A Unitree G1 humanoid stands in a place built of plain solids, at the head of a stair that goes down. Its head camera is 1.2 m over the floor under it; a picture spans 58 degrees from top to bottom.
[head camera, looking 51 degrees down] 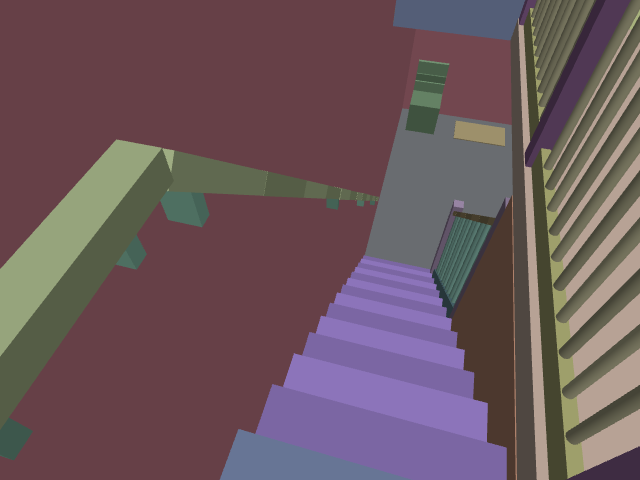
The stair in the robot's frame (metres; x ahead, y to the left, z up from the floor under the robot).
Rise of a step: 0.21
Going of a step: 0.21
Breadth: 0.75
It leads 15 degrees to the right of straight ahead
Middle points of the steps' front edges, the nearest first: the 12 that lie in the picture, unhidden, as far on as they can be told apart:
0.43 -0.20 -0.21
0.63 -0.26 -0.42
0.83 -0.31 -0.62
1.03 -0.37 -0.83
1.24 -0.42 -1.04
1.44 -0.47 -1.25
1.64 -0.53 -1.46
1.84 -0.58 -1.66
2.04 -0.64 -1.87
2.24 -0.69 -2.08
2.44 -0.74 -2.29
2.64 -0.80 -2.50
